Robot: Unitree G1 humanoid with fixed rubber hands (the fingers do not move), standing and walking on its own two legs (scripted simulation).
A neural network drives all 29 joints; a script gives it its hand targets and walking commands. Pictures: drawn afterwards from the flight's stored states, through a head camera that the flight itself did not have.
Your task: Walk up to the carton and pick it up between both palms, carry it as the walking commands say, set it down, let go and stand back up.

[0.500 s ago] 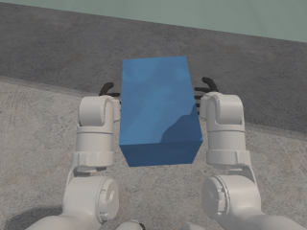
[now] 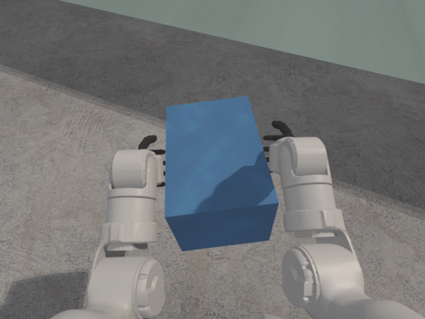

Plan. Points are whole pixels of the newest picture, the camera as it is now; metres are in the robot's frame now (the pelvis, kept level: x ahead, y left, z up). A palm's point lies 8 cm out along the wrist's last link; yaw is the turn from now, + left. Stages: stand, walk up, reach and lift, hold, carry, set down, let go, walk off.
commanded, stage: carry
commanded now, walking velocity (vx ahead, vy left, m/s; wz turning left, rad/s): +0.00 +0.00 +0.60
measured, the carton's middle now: (216, 171) +0.40 -0.01 +0.03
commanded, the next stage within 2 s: none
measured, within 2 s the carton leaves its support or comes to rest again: neither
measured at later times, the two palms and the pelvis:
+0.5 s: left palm (78, 226) +0.23 +0.19 +0.14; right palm (247, 178) +0.31 -0.05 +0.14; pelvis -0.10 +0.00 +0.01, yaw +18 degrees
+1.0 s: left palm out of the picture +0.04 +0.31 +0.12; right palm (138, 259) +0.19 +0.11 +0.11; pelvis -0.19 -0.01 +0.00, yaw +34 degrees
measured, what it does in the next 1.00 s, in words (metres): walks backwards, turning left: right foot, then left foot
